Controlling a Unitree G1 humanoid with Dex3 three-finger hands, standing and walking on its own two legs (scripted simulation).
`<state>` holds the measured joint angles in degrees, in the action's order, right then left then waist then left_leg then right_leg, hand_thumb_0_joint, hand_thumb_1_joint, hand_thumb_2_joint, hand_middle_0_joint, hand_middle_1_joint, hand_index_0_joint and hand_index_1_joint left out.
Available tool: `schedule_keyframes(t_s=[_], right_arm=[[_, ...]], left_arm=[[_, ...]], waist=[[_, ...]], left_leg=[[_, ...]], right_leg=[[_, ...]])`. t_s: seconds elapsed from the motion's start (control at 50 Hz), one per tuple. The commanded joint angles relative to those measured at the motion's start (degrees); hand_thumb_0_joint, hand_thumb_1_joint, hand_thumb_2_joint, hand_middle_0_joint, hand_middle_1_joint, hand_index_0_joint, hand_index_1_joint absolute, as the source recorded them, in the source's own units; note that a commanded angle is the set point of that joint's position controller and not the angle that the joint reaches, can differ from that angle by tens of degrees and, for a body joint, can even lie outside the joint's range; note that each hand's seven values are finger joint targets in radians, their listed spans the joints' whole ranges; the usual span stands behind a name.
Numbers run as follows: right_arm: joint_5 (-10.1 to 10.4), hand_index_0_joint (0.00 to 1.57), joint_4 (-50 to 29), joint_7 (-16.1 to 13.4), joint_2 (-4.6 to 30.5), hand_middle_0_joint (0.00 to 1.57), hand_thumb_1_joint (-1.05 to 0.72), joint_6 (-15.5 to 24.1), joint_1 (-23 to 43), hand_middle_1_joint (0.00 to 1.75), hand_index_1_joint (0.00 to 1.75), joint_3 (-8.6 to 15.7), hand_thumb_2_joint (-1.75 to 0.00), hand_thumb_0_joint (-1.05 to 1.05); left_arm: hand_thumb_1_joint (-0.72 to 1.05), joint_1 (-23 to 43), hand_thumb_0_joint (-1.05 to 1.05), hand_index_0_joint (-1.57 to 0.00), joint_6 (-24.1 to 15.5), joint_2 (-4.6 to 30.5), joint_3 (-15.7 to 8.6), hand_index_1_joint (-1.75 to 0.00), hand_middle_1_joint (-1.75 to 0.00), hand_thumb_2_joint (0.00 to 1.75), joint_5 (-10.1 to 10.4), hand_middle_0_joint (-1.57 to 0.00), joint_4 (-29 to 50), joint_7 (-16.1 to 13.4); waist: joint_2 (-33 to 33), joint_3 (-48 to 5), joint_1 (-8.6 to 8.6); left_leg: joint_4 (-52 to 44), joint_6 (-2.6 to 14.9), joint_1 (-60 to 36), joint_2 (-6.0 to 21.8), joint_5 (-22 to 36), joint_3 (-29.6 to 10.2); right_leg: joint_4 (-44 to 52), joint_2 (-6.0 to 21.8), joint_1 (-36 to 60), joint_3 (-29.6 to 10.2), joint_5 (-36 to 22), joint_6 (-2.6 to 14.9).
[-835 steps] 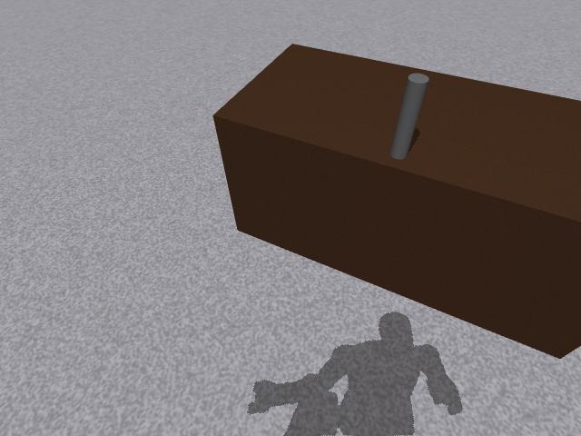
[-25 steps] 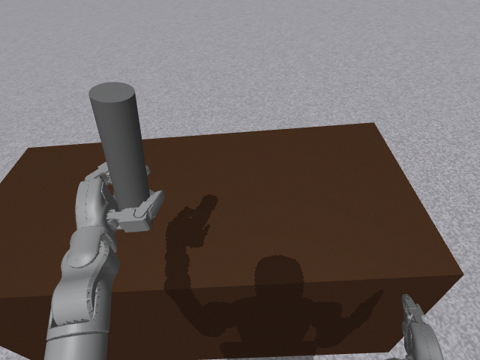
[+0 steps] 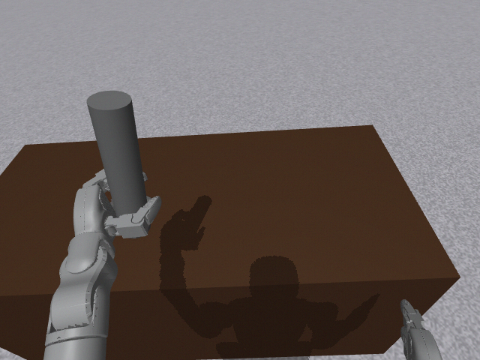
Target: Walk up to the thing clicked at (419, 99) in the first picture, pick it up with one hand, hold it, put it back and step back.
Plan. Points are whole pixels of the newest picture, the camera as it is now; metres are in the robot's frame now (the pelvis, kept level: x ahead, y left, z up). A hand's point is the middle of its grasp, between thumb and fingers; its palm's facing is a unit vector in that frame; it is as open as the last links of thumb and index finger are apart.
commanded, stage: hold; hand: left
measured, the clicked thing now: (125, 174) +0.32 +0.18 +0.20
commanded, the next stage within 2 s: crouch in 0.36 s
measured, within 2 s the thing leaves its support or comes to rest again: neither
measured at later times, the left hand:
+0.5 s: hand (134, 207) +0.31 +0.18 +0.14, palm faces +0.23 -0.97 +0.02, open 7.4 cm
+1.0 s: hand (135, 218) +0.35 +0.22 +0.06, palm faces +0.24 -0.97 +0.00, open 7.4 cm
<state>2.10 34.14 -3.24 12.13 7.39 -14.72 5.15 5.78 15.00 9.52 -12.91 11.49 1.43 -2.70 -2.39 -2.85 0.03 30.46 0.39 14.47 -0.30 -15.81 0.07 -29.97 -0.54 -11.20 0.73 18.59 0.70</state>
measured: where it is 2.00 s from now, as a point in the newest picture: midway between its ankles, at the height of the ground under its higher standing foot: outside the picture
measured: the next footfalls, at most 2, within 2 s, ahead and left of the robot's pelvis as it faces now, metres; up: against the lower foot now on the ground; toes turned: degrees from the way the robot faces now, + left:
none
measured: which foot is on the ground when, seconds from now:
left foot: down 0.00-1.00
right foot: down 0.00-1.00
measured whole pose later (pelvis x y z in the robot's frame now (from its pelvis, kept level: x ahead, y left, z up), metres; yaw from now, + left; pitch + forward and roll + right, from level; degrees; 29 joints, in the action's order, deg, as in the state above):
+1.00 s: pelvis -0.02 +0.00 -0.01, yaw +0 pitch +5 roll +0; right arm 1.3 36.9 -4.1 13.6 6.8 -10.9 6.3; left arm 13.7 -7.2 14.1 -16.7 10.4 -22.8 0.9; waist 0.1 -1.6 -2.0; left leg 39.3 0.5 26.5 0.1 -18.2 0.3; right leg -38.8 -0.8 -23.3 0.6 20.9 0.6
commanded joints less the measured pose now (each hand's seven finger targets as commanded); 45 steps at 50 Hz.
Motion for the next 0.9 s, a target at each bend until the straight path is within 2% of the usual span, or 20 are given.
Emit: schedule_keyframes(t_s=[0.0, 0.08, 0.12, 0.16, 0.18, 0.28, 0.34, 0.42, 0.44, 0.46, 0.48, 0.5, 0.58, 0.62, 0.66, 0.7, 0.72, 0.76, 0.8, 0.88], right_arm=[[0.16, 0.05, -9.22, -0.28, 5.88, 0.05, 0.53, 3.35, 7.65, 0.05, 0.05, 1.57, -0.06, 0.0], [-0.33, 0.05, -8.92, -1.43, 7.34, 0.05, 0.51, 4.45, 12.86, 0.05, 0.05, 1.74, -0.06, 0.0], [-0.49, 0.05, -5.51, -1.46, 5.44, 0.05, 0.52, 4.1, 10.93, 0.05, 0.05, 0.46, -0.06, 0.0], [-0.58, 0.05, -6.43, -1.93, 7.64, 0.05, 0.52, 3.86, 9.78, 0.05, 0.05, 2.12, -0.06, 0.0], [-0.56, 0.05, -3.82, -1.85, 8.62, 0.05, 0.52, 3.48, 8.07, 0.05, 0.05, 3.3, -0.06, 0.0], [0.04, 0.05, -6.61, -1.11, 8.19, 0.05, 0.53, 2.31, 4.98, 0.05, 0.05, 3.66, -0.05, 0.0], [0.33, 0.05, -6.91, -0.62, 7.19, 0.05, 0.54, 2.33, 5.17, 0.05, 0.05, 2.77, -0.05, 0.0], [0.2, 0.05, -9.61, -0.54, 6.02, 0.05, 0.53, 3.65, 7.09, 0.05, 0.05, 1.15, -0.06, 0.0], [0.26, 0.05, -8.51, -0.53, 4.81, 0.05, 0.54, 3.77, 8.53, 0.05, 0.05, 0.13, -0.06, 0.0], [0.01, 0.05, -8.57, -0.84, 6.79, 0.05, 0.54, 4.09, 7.86, 0.05, 0.05, 1.85, -0.05, 0.0], [-0.13, 0.05, -7.89, -0.98, 5.91, 0.05, 0.54, 4.26, 9.04, 0.05, 0.05, 0.96, -0.05, 0.0], [-0.19, 0.05, -8.11, -1.13, 6.7, 0.05, 0.54, 4.35, 9.58, 0.05, 0.05, 1.47, -0.05, 0.0], [-0.41, 0.05, -6.71, -1.74, 9.03, 0.05, 0.54, 4.26, 9.58, 0.05, 0.05, 3.3, -0.05, 0.0], [-0.26, 0.05, -5.57, -1.41, 6.76, 0.05, 0.55, 3.64, 8.1, 0.05, 0.05, 1.88, -0.05, 0.0], [-0.27, 0.05, -3.78, -1.19, 7.73, 0.05, 0.55, 3.2, 5.81, 0.05, 0.05, 3.13, -0.05, 0.0], [-0.05, 0.05, -2.94, -0.43, 5.49, 0.05, 0.56, 2.8, 5.58, 0.05, 0.05, 1.34, -0.05, 0.0], [-0.19, 0.05, -3.79, -0.32, 7.14, 0.05, 0.56, 2.73, 5.94, 0.05, 0.05, 2.65, -0.05, 0.0], [-0.18, 0.05, -4.29, -0.06, 7.31, 0.05, 0.55, 2.64, 6.98, 0.05, 0.05, 3.06, -0.05, 0.0], [-0.16, 0.05, -5.5, -0.4, 10.22, 0.05, 0.55, 2.69, 7.79, 0.05, 0.05, 5.28, -0.05, 0.0], [-0.33, 0.05, -7.85, -0.96, 9.07, 0.05, 0.54, 3.17, 12.3, 0.05, 0.05, 3.62, -0.05, 0.0]], left_arm=[[0.37, 22.71, 0.0, -1.4, -6.82, 8.64, -1.29, -1.48, -1.48, 1.33, -0.25, -1.38, 21.07, 0.1], [0.36, 20.83, 0.0, -1.43, -8.3, 7.04, 0.32, -1.52, -1.52, 1.36, -0.7, -1.41, 17.94, -0.44], [0.4, 21.8, 0.0, -1.44, -8.66, 6.72, 0.88, -1.53, -1.53, 1.38, -0.52, -1.42, 18.56, -0.21], [0.41, 20.43, 0.0, -1.47, -7.81, 8.24, -0.25, -1.55, -1.55, 1.38, -0.29, -1.44, 18.35, -0.04], [0.41, 16.97, 0.0, -1.47, -6.59, 9.03, -1.88, -1.55, -1.55, 1.38, -0.38, -1.44, 13.16, -0.14], [0.41, 15.05, 0.0, -1.46, -3.45, 9.07, -4.45, -1.55, -1.56, 1.39, 0.89, -1.43, 11.23, -0.31], [0.39, 17.51, 0.0, -1.43, -3.55, 7.4, -2.39, -1.54, -1.54, 1.39, 0.85, -1.4, 12.04, 0.02], [0.38, 20.75, 0.0, -1.41, -5.48, 7.86, -1.26, -1.51, -1.51, 1.35, 0.26, -1.39, 17.69, 0.02], [0.33, 20.86, 0.0, -1.37, -5.98, 7.03, 0.34, -1.52, -1.52, 1.39, -0.04, -1.36, 19.36, -0.01], [0.29, 21.78, 0.0, -1.38, -6.7, 7.53, 0.13, -1.47, -1.47, 1.32, -0.24, -1.36, 20.2, -0.06], [0.27, 22.15, 0.0, -1.39, -7.27, 8.13, -0.84, -1.46, -1.46, 1.29, -0.34, -1.37, 20.72, -0.33], [0.28, 21.31, 0.0, -1.39, -7.61, 7.55, -0.13, -1.46, -1.46, 1.29, -0.54, -1.38, 19.03, -0.33], [0.27, 19.5, 0.0, -1.45, -8.6, 9.6, -3.11, -1.52, -1.52, 1.33, -0.01, -1.43, 11.51, 0.21], [0.31, 16.3, 0.0, -1.46, -9.09, 6.79, -1.77, -1.53, -1.53, 1.33, 0.12, -1.43, 4.38, 0.98], [0.35, 16.45, 0.0, -1.47, -10.32, 8.73, -4.42, -1.54, -1.54, 1.36, 0.5, -1.45, 0.8, 1.34], [0.35, 16.68, 0.0, -1.47, -12.22, 8.67, -4.72, -1.53, -1.54, 1.34, 0.93, -1.44, -1.66, 2.06], [0.32, 17.81, 0.0, -1.46, -13.59, 11.6, -7.02, -1.52, -1.53, 1.33, 0.7, -1.43, -2.23, 1.94], [0.35, 21.71, 0.0, -1.43, -16.58, 11.35, -5.96, -1.49, -1.49, 1.31, 0.62, -1.41, -1.68, 2.24], [0.38, 25.37, 0.0, -1.43, -19.97, 14.03, -7.44, -1.49, -1.49, 1.32, 0.41, -1.4, -1.85, 2.34], [0.41, 31.52, 0.0, -1.45, -26.17, 14.05, -4.82, -1.51, -1.51, 1.34, -0.44, -1.43, -5.52, 3.33]], waist=[[-0.01, -12.62, 0.33], [0.82, -12.4, -0.12], [-0.45, -12.39, -0.08], [1.49, -12.65, -0.32], [2.18, -10.8, -0.11], [6.35, -8.05, 0.37], [5.02, -4.04, 0.16], [1.48, -9.22, 0.1], [-0.34, -8.81, 0.83], [-0.69, -11.71, -0.37], [-1.13, -12.16, 0.45], [-0.44, -12.2, -0.13], [4.19, -9.94, -1.17], [5.62, -7.34, -1.19], [6.56, -6.56, -1.12], [6.14, -4.55, -0.64], [5.66, -6.78, -0.52], [3.8, -8.46, -1.02], [1.45, -11.5, -1.59], [0.39, -17.8, -2.2]], left_leg=[[-1.45, 0.97, -8.73, 0.04, 17.7, 0.43], [-2.0, 0.58, -8.62, 0.62, 14.21, -0.51], [-2.4, 0.44, -8.73, 0.67, 12.9, -0.62], [-2.35, 0.62, -8.77, 0.67, 13.83, -0.54], [-2.61, 0.67, -7.76, 0.51, 13.13, -0.35], [-3.48, 1.07, -6.0, 0.19, 11.48, 0.39], [-4.52, 0.8, -4.8, 0.35, 8.8, 0.57], [-3.82, 0.82, -7.09, 0.27, 9.77, 0.38], [-3.6, 0.72, -7.1, 0.1, 10.8, 0.32], [-2.91, 0.7, -8.88, 0.26, 12.55, 0.25], [-2.65, 0.53, -9.04, 0.36, 14.04, -0.04], [-2.55, 0.5, -9.08, 0.44, 14.19, -0.12], [-2.71, 1.02, -6.89, 0.54, 10.72, -0.19], [-2.63, 1.14, -5.43, 0.44, 10.62, 0.01], [-2.22, 1.35, -3.79, 0.22, 10.07, 0.34], [-1.45, 1.44, -1.67, -0.04, 9.4, 0.64], [-0.91, 1.47, -1.69, -0.05, 9.64, 0.69], [0.22, 1.37, -1.57, -0.09, 9.77, 0.77], [0.75, 1.06, -2.53, 0.25, 9.23, 0.34], [5.4, 1.0, -2.53, 0.94, 12.69, -0.59]], right_leg=[[3.99, 0.89, -0.77, -0.29, -19.65, -0.87], [3.79, 0.2, -1.12, 0.31, -15.58, -0.38], [3.87, 0.03, -1.21, 0.57, -14.29, -0.14], [4.07, -0.05, -0.8, 0.78, -15.4, -0.3], [4.32, -0.04, -1.3, 0.85, -14.7, -0.29], [5.92, 0.24, -0.69, 0.66, -13.75, -0.75], [6.19, 0.09, -3.79, 0.53, -10.74, -0.35], [5.62, 0.4, -1.87, 0.04, -11.53, -0.3], [5.26, 0.49, -1.92, 0.03, -12.38, -0.21], [4.68, 0.41, -1.45, -0.13, -14.28, -0.26], [4.32, 0.29, -0.97, 0.19, -15.26, -0.19], [4.23, 0.19, -1.1, 0.26, -15.37, -0.21], [4.95, 0.21, -2.32, 0.11, -13.14, -0.63], [5.05, 0.27, -3.46, 0.22, -13.22, -0.78], [5.02, 0.48, -4.22, 0.09, -13.13, -0.92], [4.5, 0.81, -5.76, -0.03, -12.48, -0.97], [3.78, 0.83, -5.53, -0.17, -12.7, -0.94], [2.4, 0.98, -6.78, -0.45, -13.0, -0.85], [0.7, 0.62, -7.73, -0.38, -12.2, -0.48], [-3.67, 0.58, -10.45, -0.48, -14.7, -0.51]])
